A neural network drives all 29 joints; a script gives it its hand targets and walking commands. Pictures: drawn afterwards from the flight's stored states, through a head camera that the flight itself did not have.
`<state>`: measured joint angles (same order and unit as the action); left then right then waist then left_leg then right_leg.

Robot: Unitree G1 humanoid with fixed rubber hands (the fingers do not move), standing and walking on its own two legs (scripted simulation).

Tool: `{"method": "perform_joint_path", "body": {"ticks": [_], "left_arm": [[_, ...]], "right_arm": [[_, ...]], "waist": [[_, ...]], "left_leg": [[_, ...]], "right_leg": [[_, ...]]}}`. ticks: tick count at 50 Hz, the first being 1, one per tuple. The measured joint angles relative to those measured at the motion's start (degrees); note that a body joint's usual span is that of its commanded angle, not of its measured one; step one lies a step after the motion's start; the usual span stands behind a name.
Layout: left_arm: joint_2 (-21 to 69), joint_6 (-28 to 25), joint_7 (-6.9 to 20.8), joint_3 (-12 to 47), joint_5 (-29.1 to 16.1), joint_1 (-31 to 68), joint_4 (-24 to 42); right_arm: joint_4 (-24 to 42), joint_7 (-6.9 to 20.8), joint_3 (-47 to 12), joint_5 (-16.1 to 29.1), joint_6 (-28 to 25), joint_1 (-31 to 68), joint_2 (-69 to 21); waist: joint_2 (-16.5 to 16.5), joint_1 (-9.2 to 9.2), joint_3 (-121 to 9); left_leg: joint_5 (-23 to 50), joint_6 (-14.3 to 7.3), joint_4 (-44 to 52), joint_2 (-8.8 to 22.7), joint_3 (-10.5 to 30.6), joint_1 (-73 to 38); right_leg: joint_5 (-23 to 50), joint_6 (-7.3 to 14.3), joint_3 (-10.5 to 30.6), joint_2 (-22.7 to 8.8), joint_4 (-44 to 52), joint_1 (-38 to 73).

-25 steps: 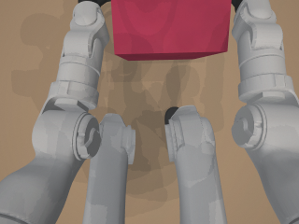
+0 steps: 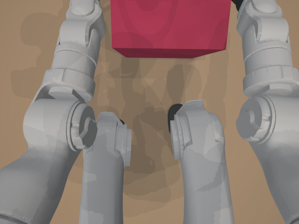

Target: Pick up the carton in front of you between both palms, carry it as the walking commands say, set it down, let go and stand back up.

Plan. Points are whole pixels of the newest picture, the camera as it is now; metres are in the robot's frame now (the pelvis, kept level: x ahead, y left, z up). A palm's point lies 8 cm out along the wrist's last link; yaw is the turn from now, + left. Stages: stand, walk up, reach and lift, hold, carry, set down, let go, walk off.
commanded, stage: set down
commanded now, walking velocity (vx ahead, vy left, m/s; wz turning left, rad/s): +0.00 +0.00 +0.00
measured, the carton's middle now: (164, 10) +0.53 -0.10 -0.25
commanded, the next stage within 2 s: let go in 1.84 s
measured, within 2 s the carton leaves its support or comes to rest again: neither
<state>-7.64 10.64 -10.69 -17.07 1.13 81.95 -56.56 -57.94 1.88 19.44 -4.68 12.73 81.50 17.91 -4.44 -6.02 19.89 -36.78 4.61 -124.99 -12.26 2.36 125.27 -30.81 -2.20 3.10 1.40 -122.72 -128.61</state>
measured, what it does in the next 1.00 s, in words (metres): stands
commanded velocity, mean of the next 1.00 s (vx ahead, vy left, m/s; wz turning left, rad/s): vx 0.00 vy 0.00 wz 0.00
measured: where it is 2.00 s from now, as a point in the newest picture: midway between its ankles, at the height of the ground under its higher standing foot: (147, 148)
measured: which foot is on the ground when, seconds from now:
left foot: down 0.00-1.00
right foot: down 0.00-1.00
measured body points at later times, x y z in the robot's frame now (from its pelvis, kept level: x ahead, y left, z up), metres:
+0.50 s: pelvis -0.01 +0.00 -0.01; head +0.36 -0.05 +0.24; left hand +0.56 +0.05 -0.18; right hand +0.53 -0.26 -0.18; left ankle +0.10 +0.12 -0.35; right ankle +0.12 -0.13 -0.35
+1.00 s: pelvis +0.00 -0.01 +0.00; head +0.36 -0.06 +0.26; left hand +0.58 +0.07 -0.14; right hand +0.54 -0.30 -0.14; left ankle +0.10 +0.11 -0.35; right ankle +0.12 -0.13 -0.35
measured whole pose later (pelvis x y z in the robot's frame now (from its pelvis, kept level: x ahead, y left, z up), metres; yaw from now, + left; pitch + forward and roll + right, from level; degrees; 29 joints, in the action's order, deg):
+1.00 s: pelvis +0.00 -0.01 +0.00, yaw -1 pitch +35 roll +2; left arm -15.0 9.2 -10.9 -6.8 -9.1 80.3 -50.7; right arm -59.6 -0.7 11.5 9.3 5.7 82.0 26.7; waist -2.4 -4.0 20.9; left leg -37.2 3.3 -124.6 -6.4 0.6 122.6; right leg -29.9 0.3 1.5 0.4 -122.3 -127.4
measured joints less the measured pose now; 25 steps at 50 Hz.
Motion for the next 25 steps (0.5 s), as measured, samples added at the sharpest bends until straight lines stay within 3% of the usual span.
{"method": "perform_joint_path", "body": {"ticks": [18, 25], "left_arm": [[-0.53, -0.83, 6.01, -4.35, 4.67, 2.58, -1.64], [-0.97, -1.6, 6.58, -3.88, 4.7, 3.61, -2.19]], "right_arm": [[-1.17, 4.3, 5.08, -4.23, -1.09, 2.06, 0.53], [-2.38, 4.77, 5.7, -4.21, -2.3, 2.95, 1.53]], "waist": [[0.45, 0.55, 3.01], [1.02, 0.78, 4.71]], "left_leg": [[0.46, -0.44, -1.3, 1.37, -0.14, -0.5], [0.18, -0.6, -1.86, 1.98, -0.54, -1.02]], "right_leg": [[0.74, 0.73, -0.9, -0.61, -0.87, 0.56], [0.54, 0.77, -0.85, -0.75, -1.48, 0.93]]}}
